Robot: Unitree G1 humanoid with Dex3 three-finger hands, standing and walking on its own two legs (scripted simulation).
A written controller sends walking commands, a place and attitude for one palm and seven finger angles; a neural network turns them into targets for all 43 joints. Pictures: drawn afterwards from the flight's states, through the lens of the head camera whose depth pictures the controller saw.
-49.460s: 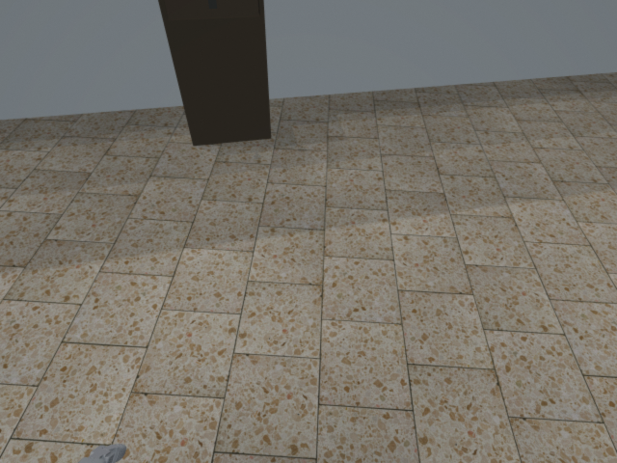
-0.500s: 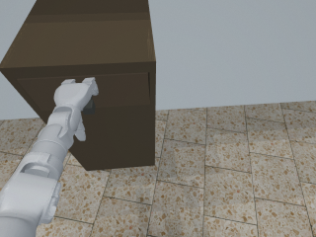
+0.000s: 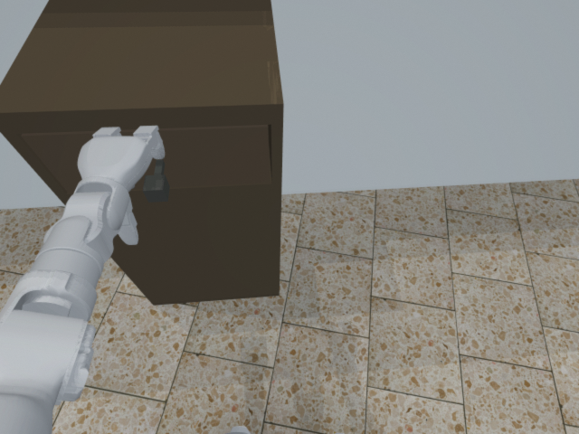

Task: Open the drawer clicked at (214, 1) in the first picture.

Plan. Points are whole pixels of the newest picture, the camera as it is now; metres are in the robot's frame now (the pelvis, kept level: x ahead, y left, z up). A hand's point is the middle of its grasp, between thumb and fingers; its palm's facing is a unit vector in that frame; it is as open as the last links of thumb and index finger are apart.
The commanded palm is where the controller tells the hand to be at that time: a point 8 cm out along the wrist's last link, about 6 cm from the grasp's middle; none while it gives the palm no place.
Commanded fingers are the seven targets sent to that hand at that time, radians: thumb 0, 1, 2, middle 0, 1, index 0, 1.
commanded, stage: lower the fingers behind the handle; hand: left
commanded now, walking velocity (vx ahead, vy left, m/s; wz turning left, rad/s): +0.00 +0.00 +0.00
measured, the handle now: (158, 179) +0.52 +0.22 -0.02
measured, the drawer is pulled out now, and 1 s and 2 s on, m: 0.00 0.00 0.00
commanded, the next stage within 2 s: close the thumb around the handle in 1.50 s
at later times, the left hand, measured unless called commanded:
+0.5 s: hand (143, 196) +0.47 +0.23 +0.00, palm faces -0.10 -0.03 -0.99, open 13.8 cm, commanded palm +0.45 +0.22 +0.06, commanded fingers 0.00 -0.50 0.30 -0.30 -1.20 -0.30 -1.20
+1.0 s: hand (152, 211) +0.47 +0.22 -0.03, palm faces -0.08 -0.03 -1.00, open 13.9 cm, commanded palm +0.45 +0.22 +0.02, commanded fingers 0.00 -0.50 0.30 -0.30 -1.20 -0.30 -1.20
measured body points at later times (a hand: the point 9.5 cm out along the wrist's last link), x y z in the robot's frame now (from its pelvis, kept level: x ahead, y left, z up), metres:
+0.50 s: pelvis +0.01 +0.00 -0.01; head +0.10 -0.01 +0.43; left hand +0.47 +0.23 +0.06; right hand +0.01 -0.27 -0.14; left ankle +0.00 +0.09 -0.71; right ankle -0.03 -0.12 -0.71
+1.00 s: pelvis -0.01 +0.00 -0.03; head +0.10 +0.00 +0.41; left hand +0.46 +0.22 +0.02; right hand +0.00 -0.27 -0.15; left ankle +0.00 +0.09 -0.71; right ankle -0.03 -0.12 -0.71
